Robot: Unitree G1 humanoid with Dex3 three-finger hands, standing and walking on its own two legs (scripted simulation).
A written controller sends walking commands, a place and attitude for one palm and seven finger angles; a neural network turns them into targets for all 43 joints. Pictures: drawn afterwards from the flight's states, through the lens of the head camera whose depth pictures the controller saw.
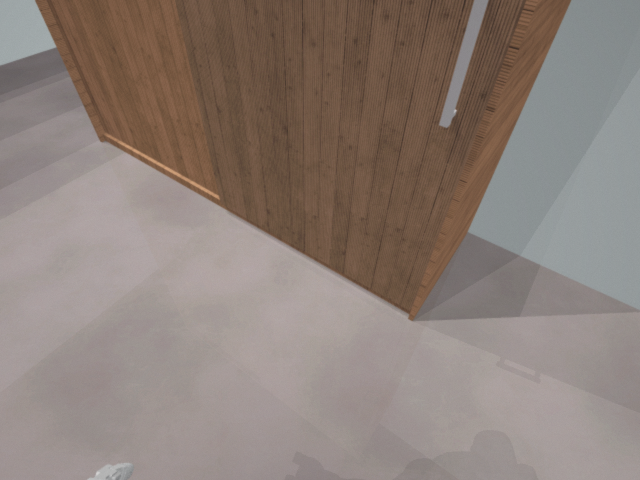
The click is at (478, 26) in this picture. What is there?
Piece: wardrobe's sliding door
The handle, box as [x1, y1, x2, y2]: [439, 0, 487, 127]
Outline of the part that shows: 487,0 474,0 439,123 440,125 447,127 450,123 451,118 456,111 454,109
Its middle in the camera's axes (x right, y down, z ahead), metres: +0.28 -0.34 +0.75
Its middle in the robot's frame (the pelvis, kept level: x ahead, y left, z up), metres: +0.82 -0.23 +0.16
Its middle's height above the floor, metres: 0.93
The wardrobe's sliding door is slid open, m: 0.00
